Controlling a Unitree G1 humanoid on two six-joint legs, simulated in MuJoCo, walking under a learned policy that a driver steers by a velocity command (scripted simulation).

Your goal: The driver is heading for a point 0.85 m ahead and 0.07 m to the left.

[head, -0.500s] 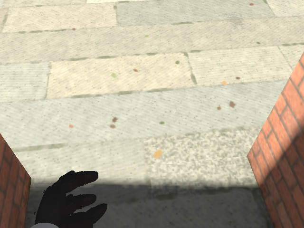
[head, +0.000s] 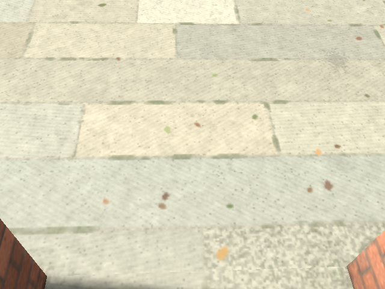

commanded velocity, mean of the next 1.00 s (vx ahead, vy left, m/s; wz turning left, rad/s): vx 0.02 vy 0.00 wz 0.00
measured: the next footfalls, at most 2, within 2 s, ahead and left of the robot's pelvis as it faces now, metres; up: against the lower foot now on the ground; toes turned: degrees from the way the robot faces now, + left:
right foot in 0.20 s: +0.06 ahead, -0.18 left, +0.00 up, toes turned +2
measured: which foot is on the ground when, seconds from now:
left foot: down 0.00-1.00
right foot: up 0.00-0.18, down 0.20-1.00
